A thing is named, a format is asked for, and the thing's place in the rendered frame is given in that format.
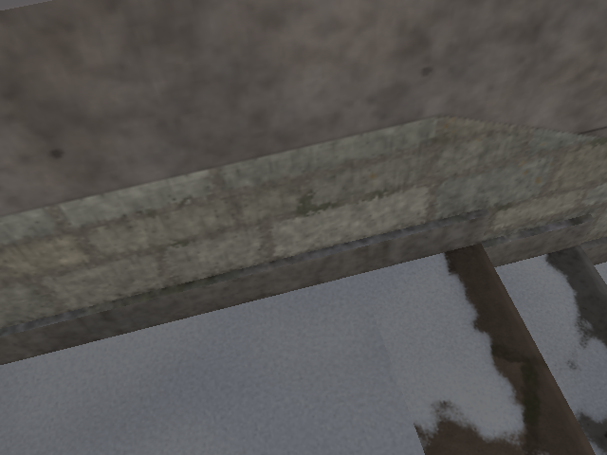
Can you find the stairs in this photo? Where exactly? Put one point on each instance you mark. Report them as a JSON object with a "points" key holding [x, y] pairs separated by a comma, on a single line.
{"points": [[562, 299]]}

